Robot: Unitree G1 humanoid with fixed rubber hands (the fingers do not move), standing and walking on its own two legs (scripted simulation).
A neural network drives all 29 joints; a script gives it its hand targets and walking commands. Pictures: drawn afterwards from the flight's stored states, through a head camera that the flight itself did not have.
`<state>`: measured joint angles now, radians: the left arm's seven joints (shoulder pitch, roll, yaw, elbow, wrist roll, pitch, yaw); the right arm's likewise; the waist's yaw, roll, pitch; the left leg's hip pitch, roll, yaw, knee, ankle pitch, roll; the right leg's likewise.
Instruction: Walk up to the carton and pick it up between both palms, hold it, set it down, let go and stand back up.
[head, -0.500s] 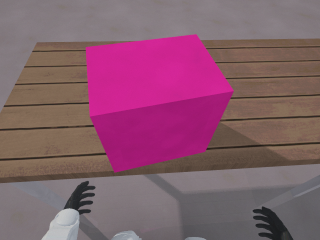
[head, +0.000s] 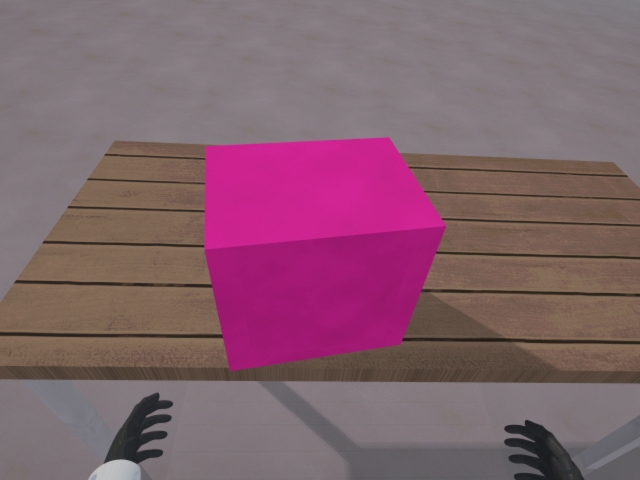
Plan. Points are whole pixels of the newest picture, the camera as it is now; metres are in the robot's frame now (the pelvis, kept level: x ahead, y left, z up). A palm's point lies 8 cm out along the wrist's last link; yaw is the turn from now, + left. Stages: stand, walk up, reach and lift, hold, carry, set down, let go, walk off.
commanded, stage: reach and lift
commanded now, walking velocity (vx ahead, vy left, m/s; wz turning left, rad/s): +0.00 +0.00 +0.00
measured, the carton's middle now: (310, 252) +0.45 +0.06 +0.03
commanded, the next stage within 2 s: none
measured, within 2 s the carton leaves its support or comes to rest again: neither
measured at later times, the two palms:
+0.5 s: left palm (136, 449) +0.16 +0.23 -0.03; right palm (563, 462) +0.18 -0.27 -0.02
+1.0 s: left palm (142, 424) +0.18 +0.23 +0.00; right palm (553, 418) +0.22 -0.26 +0.01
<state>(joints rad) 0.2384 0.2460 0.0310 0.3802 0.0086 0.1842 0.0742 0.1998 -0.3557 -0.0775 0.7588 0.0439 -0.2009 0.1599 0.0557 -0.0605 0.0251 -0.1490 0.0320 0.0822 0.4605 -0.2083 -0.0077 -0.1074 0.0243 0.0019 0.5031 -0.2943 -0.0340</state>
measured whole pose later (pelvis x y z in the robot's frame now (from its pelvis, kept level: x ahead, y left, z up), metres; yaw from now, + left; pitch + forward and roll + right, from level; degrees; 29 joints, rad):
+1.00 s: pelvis +0.02 -0.01 +0.00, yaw +0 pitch -3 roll +1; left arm 0.37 0.18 0.03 0.11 -0.12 -0.01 0.16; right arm 0.22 -0.36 -0.02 0.47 0.32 -0.23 0.22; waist 0.06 -0.07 -0.03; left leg -0.16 0.05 0.08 0.42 -0.21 -0.03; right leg -0.12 0.04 0.00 0.47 -0.29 -0.05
